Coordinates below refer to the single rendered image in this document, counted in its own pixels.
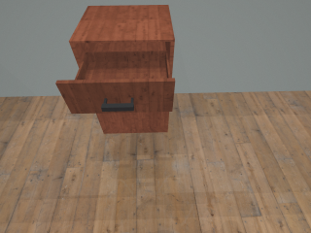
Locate drawer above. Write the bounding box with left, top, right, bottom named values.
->
left=55, top=50, right=176, bottom=114

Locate handle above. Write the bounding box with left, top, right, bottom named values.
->
left=101, top=97, right=134, bottom=112

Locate cabinet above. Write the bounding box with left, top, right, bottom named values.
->
left=69, top=5, right=175, bottom=134

